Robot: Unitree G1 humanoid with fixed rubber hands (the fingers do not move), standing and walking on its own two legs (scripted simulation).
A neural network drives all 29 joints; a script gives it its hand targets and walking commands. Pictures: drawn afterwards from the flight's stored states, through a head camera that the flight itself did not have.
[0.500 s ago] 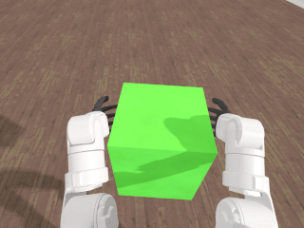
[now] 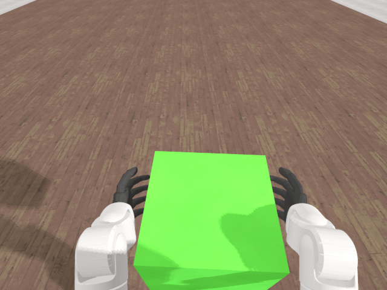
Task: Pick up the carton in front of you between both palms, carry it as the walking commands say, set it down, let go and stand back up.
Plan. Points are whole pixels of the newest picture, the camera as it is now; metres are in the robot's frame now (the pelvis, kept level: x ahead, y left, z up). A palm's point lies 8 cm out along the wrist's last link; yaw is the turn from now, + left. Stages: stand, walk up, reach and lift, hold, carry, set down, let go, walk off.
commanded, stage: carry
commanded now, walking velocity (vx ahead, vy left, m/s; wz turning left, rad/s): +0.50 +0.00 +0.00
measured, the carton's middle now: (206, 230) +0.26 +0.01 +0.03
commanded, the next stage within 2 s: none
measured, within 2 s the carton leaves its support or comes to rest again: neither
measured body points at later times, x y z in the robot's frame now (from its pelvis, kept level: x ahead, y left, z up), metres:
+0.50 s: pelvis +0.30 -0.04 -0.01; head +0.27 -0.05 +0.44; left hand +0.56 +0.11 +0.09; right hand +0.56 -0.19 +0.08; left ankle +0.12 +0.09 -0.70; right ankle +0.41 -0.13 -0.73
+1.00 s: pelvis +0.62 +0.00 -0.01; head +0.60 +0.01 +0.44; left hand +0.88 +0.15 +0.08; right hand +0.87 -0.16 +0.09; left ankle +0.72 +0.08 -0.73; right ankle +0.42 -0.12 -0.69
